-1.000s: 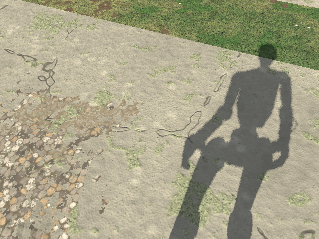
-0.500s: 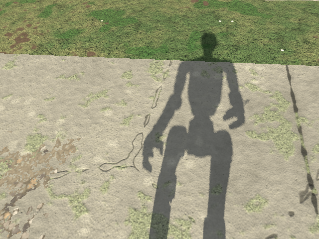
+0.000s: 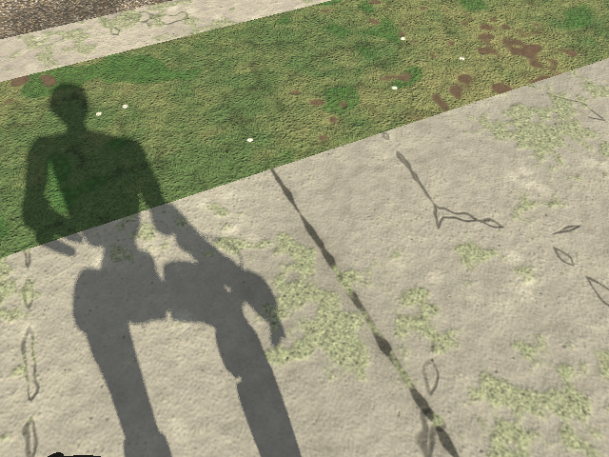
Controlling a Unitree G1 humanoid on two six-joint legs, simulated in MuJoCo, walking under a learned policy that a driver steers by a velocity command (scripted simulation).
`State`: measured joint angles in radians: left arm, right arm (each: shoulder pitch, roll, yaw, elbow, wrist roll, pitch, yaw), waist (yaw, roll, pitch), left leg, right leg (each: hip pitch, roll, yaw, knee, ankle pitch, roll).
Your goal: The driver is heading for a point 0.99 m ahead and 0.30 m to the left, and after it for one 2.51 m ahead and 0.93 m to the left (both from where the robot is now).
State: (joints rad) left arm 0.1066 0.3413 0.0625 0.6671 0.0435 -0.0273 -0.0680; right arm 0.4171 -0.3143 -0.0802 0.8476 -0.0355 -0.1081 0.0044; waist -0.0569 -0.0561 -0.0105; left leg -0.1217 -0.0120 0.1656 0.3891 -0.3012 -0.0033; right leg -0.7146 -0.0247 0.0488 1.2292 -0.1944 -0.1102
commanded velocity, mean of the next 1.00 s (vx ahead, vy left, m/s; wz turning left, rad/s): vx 0.98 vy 0.00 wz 0.65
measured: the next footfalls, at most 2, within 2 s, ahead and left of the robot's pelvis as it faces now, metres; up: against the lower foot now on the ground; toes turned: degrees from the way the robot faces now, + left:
right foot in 0.20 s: +0.38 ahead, -0.12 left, +0.00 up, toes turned +1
left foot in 0.66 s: +0.77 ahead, +0.12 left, +0.00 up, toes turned +28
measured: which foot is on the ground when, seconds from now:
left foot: down 0.00-0.20, up 0.22-0.64, down 0.66-1.00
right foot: up 0.00-0.18, down 0.20-0.66, up 0.68-1.00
